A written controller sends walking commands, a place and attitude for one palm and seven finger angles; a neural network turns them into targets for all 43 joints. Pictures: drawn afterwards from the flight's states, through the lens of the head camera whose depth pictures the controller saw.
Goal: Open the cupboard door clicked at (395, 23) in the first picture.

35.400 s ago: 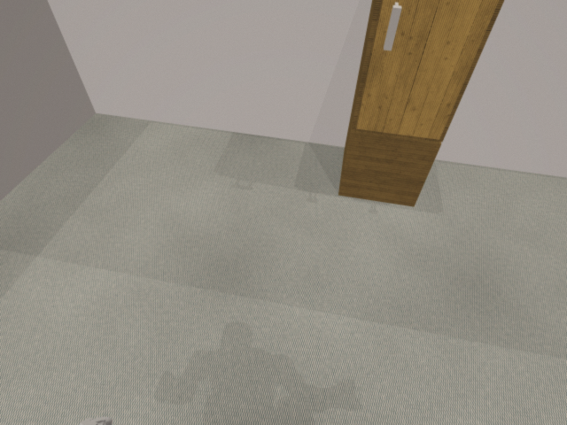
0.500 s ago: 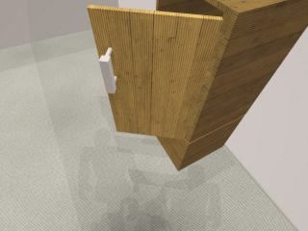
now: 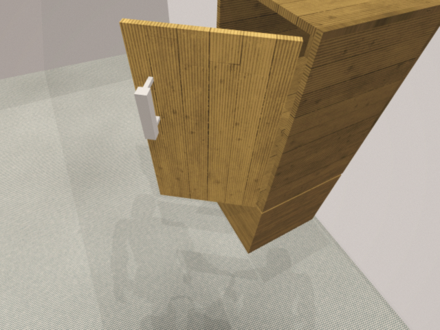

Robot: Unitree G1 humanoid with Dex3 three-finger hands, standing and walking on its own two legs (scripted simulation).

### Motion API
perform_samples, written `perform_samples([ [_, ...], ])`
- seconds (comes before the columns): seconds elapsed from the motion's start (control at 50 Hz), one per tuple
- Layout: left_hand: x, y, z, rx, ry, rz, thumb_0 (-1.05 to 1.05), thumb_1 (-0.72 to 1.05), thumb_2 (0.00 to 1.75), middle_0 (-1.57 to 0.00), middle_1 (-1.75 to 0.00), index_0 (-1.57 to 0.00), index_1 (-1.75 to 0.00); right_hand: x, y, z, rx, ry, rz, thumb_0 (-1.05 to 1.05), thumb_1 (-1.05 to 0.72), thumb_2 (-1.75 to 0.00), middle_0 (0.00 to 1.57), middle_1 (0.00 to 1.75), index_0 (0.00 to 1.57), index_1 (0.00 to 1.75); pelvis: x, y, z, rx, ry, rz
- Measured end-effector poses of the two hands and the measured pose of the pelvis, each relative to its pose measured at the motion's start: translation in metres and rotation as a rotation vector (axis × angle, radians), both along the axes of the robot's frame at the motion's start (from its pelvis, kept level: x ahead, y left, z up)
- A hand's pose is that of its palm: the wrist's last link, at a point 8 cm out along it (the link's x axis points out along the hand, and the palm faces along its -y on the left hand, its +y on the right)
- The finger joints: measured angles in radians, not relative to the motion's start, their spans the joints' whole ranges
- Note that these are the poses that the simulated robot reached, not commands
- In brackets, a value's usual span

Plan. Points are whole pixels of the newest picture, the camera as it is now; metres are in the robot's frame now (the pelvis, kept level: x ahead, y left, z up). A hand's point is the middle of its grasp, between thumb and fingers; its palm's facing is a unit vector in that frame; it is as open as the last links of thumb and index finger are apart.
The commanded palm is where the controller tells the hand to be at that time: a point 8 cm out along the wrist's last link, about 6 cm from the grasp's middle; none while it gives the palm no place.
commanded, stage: come to a stop and stand still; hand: left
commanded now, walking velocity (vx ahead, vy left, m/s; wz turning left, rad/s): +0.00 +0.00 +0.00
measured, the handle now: (150, 108) +0.55 +0.21 +0.08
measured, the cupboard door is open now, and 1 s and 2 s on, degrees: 54 54 54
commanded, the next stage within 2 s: look again from close up in 0.08 s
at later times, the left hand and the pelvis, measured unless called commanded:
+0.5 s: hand out of the picture +0.03 +0.21 -0.16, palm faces -0.03 -0.96 -0.27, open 7.4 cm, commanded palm none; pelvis -0.01 +0.01 +0.00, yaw -1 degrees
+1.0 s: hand (109, 285) +0.18 +0.20 +0.00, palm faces +0.11 -0.99 -0.07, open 7.8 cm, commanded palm +0.11 +0.26 -0.04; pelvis -0.03 -0.02 -0.03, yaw +2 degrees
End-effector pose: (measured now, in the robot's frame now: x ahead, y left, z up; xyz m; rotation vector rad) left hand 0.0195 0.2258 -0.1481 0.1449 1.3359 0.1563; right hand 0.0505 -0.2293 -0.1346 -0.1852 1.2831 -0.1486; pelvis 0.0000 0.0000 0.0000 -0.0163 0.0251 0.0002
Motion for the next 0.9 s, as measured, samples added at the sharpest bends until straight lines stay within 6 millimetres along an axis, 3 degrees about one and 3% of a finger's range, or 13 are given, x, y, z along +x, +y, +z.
perform_samples([
  [0.24,0.004,0.022,0.013,0.047,-0.029,-0.051,0.01,0.91,0.90,-0.21,-0.30,-0.20,-0.30,-0.029,0.014,-0.010,0.036,-0.014,-0.015,0.00,-0.93,-0.90,0.20,0.30,0.20,0.29,-0.007,0.012,-0.001,0.020,-0.029,-0.012],
  [0.42,0.008,0.032,0.021,0.077,-0.026,-0.062,0.01,0.91,0.90,-0.20,-0.30,-0.20,-0.30,-0.044,0.008,-0.011,0.041,0.040,-0.010,0.01,-0.91,-0.90,0.20,0.30,0.20,0.29,-0.007,0.010,0.003,0.030,-0.025,-0.017],
  [0.56,0.012,0.029,0.021,0.078,-0.020,-0.065,0.01,0.91,0.90,-0.20,-0.30,-0.20,-0.30,-0.038,-0.006,-0.008,0.013,0.045,-0.006,0.01,-0.91,-0.90,0.20,0.30,0.20,0.29,-0.005,0.005,0.004,0.032,-0.027,-0.018],
  [0.76,0.020,0.020,0.018,0.072,-0.030,-0.066,0.01,0.90,0.90,-0.21,-0.30,-0.20,-0.30,-0.013,-0.026,-0.001,-0.022,0.010,0.011,0.01,-0.91,-0.90,0.20,0.30,0.20,0.29,-0.001,-0.004,0.005,0.025,-0.021,-0.013],
  [0.8,0.046,0.021,0.038,0.062,-0.227,0.046,0.01,0.90,0.90,-0.21,-0.30,-0.20,-0.30,-0.001,-0.029,0.007,-0.042,-0.090,0.009,0.01,-0.91,-0.90,0.20,0.30,0.20,0.29,-0.001,-0.006,0.003,0.028,-0.014,-0.004],
  [0.9,0.123,0.024,0.130,0.058,-0.902,0.098,0.02,0.86,0.88,-0.21,-0.32,-0.21,-0.33,0.051,-0.033,0.026,-0.061,-0.424,0.050,0.01,-0.91,-0.90,0.20,0.30,0.20,0.29,-0.007,-0.010,-0.005,0.030,0.027,0.049],
])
